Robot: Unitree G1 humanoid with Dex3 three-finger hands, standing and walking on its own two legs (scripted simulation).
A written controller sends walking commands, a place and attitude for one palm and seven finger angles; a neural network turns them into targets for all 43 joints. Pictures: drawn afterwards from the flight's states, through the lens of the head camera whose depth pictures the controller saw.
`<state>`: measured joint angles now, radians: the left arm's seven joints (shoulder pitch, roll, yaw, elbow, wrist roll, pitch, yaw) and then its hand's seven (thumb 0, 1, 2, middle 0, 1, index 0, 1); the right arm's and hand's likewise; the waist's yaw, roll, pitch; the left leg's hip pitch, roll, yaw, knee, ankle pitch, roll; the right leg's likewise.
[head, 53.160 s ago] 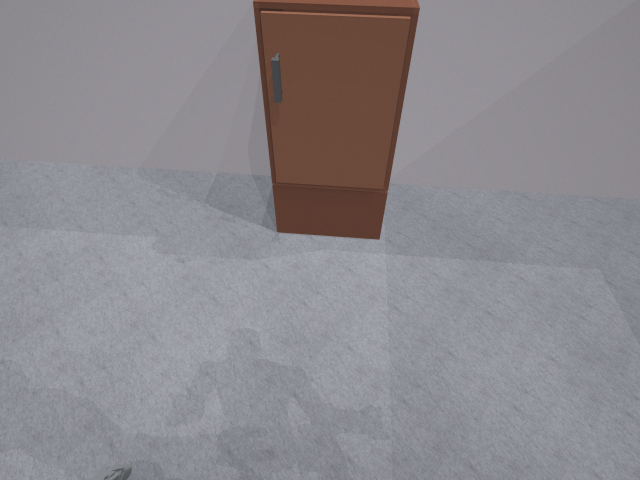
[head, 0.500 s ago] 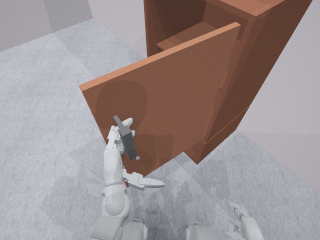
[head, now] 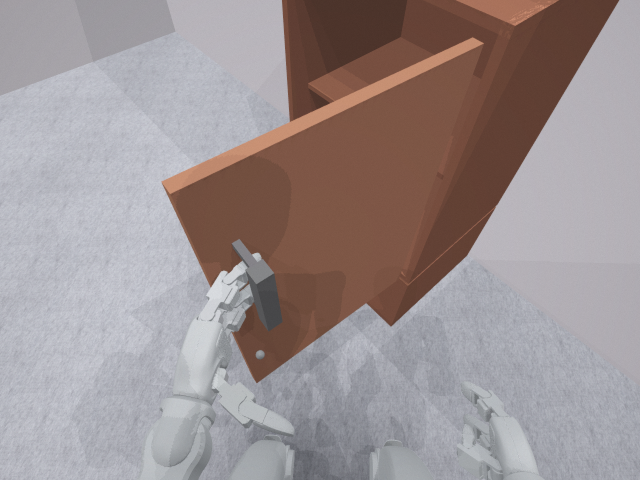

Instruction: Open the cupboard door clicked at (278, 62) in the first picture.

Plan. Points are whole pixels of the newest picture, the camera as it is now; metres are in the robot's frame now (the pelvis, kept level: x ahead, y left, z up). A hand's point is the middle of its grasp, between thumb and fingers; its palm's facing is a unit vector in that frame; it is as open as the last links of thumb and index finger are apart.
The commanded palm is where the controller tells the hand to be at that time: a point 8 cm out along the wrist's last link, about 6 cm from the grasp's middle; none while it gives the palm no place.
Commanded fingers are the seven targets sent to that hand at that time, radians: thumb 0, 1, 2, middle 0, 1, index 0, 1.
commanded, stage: slide the hand sideways off the handle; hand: left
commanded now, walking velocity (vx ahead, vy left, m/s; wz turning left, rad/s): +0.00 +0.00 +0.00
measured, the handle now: (256, 286) +0.33 +0.10 +0.05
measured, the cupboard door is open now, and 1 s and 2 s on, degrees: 86 84 84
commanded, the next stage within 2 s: draw the hand back to the body in 0.62 s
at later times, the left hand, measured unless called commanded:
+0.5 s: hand (203, 386) +0.22 +0.14 +0.04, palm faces -0.04 -1.00 -0.05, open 16.3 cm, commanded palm +0.19 +0.20 +0.05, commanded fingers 0.00 -0.50 0.30 -0.15 -0.30 -0.15 -0.30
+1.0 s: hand (147, 384) +0.20 +0.18 +0.10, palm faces -0.02 -1.00 -0.08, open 16.3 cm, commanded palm +0.17 +0.23 +0.10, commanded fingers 0.00 -0.50 0.30 -0.15 -0.30 -0.15 -0.30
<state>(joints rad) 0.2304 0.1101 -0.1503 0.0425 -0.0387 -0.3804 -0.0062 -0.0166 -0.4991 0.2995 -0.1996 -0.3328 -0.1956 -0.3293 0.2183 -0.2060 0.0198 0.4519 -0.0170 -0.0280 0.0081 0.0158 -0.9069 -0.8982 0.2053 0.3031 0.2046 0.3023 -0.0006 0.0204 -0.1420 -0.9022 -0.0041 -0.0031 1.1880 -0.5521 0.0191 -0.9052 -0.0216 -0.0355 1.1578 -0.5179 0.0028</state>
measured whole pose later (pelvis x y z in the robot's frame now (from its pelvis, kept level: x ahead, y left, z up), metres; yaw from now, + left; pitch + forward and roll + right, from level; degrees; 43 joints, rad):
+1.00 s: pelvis +0.01 +0.00 +0.01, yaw +1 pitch +13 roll -3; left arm 0.54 0.26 0.14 -0.26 -0.27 -0.27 -0.23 -0.02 -0.50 0.30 -0.15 -0.30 -0.15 -0.30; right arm 0.28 -0.21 0.03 0.43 0.03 -0.08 -0.07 0.02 -0.91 -0.90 0.21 0.30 0.21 0.30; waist 0.00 0.06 -0.17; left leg -0.82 0.01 -0.04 1.15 -0.55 0.01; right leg -0.80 0.00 -0.07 1.08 -0.51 0.00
